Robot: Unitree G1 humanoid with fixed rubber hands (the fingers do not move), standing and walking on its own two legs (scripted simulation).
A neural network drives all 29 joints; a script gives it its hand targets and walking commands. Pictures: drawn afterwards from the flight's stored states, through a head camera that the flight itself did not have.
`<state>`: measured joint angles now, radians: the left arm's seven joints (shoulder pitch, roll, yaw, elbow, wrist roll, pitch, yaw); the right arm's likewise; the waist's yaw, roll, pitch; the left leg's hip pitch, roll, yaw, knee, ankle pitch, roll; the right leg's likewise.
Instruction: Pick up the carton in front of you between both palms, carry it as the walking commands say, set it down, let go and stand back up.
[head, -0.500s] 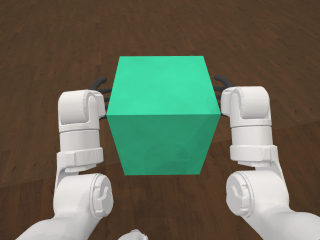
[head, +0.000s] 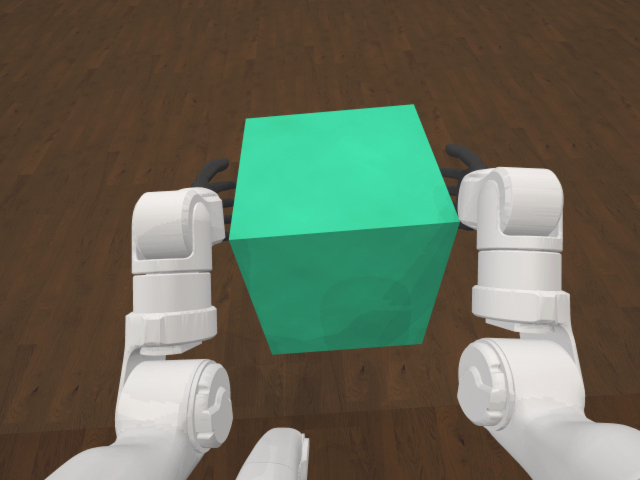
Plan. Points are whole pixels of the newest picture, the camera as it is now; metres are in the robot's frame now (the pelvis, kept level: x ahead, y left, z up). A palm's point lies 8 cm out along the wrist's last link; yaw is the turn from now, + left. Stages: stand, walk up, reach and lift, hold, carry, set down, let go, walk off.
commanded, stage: carry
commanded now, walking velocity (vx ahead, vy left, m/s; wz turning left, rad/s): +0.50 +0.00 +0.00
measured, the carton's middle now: (338, 237) +0.39 +0.03 +0.08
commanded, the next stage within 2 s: none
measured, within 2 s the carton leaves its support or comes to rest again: neither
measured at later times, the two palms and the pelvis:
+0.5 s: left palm (277, 13) +0.73 +0.15 +0.22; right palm (471, 25) +0.69 -0.15 +0.22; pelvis +0.33 +0.04 +0.06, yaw -1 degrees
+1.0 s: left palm out of the picture +1.06 +0.17 +0.20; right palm out of the picture +1.06 -0.13 +0.20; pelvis +0.70 +0.02 +0.06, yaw -1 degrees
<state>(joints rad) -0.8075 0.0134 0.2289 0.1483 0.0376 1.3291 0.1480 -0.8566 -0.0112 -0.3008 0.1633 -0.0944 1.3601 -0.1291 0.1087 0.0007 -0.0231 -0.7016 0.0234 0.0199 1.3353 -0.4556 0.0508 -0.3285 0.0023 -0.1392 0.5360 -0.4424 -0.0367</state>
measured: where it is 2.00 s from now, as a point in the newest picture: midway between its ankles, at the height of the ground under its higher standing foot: (348, 171)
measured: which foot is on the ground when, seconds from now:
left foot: up 0.00-0.16, down 0.18-0.62, up 0.64-1.00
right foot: down 0.00-0.22, up 0.24-0.56, down 0.58-1.00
